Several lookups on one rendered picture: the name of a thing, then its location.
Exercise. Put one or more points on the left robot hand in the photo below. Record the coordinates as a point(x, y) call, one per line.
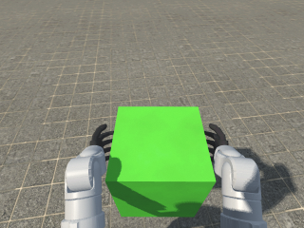
point(97, 139)

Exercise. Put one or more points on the right robot hand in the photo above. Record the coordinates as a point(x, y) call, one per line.
point(219, 139)

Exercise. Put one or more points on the right robot forearm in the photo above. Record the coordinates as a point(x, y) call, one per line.
point(241, 189)

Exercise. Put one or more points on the left robot forearm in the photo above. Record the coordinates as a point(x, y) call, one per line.
point(83, 189)

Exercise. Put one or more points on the carton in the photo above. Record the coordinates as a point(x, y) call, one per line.
point(159, 164)

